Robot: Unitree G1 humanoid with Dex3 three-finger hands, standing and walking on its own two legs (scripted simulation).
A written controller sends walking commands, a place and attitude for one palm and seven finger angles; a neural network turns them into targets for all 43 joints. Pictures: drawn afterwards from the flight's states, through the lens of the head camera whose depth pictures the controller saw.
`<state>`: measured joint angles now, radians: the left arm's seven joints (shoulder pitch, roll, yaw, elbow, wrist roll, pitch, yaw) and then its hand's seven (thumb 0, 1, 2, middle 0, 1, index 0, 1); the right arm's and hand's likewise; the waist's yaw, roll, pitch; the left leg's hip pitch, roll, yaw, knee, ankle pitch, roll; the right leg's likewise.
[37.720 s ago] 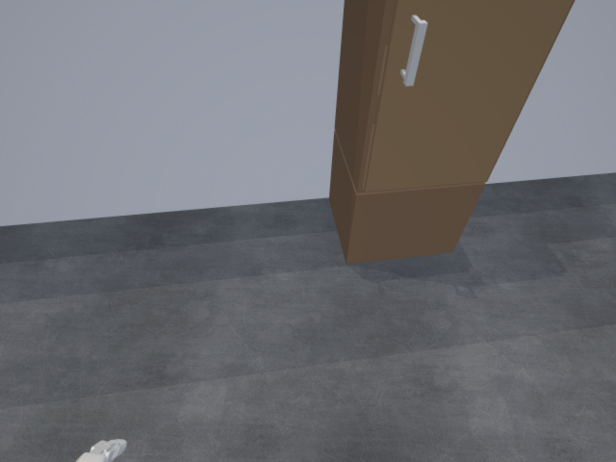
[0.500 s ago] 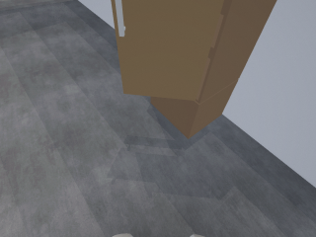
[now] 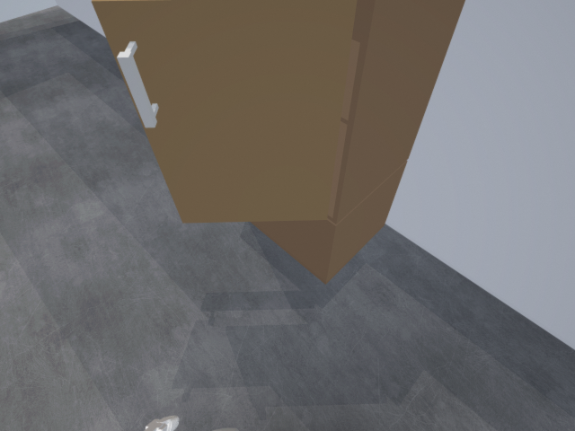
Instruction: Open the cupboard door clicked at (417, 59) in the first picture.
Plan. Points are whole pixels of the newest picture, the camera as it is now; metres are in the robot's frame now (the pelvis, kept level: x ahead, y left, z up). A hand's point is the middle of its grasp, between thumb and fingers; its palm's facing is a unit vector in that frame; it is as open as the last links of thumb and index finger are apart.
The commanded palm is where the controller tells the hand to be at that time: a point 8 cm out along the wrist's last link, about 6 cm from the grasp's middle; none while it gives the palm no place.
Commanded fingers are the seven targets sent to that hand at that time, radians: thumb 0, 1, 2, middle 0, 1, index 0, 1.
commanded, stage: take the last steps up to it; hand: left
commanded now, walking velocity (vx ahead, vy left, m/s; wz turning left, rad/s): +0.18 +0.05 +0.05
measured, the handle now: (141, 86) +0.66 +0.28 +0.11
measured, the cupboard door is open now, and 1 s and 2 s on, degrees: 46 46 46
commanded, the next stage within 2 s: come to a stop and stand still in 0.10 s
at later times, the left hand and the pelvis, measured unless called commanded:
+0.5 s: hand out of the picture +0.11 +0.23 -0.18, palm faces +0.04 -0.99 -0.16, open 7.4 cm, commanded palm none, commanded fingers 0.00 0.90 0.90 -0.20 -0.30 -0.20 -0.30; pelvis +0.10 +0.05 +0.00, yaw -1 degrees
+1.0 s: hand out of the picture +0.12 +0.18 -0.17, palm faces +0.02 -0.98 -0.21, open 7.3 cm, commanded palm none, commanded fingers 0.00 0.90 0.90 -0.20 -0.30 -0.20 -0.30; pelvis +0.09 +0.00 +0.00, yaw +0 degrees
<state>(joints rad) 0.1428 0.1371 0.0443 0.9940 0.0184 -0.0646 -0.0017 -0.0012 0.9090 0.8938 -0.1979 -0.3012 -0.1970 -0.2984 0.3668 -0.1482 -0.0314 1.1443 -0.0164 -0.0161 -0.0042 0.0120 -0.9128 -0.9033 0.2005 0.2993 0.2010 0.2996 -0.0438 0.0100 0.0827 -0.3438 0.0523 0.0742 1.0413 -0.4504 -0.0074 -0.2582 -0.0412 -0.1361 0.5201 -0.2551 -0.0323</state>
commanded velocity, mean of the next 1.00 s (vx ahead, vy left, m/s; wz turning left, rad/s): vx -0.04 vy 0.02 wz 0.00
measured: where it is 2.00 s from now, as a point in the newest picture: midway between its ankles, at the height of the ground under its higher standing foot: outside the picture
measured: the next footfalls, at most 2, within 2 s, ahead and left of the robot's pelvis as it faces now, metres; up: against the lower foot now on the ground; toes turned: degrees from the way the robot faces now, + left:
left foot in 0.24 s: +0.19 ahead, +0.13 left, +0.00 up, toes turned +7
right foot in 0.74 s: +0.09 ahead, -0.14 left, +0.00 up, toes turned -4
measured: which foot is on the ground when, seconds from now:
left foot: up 0.00-0.22, down 0.24-0.78, up 0.80-1.00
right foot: down 0.00-0.26, up 0.28-0.72, down 0.74-1.00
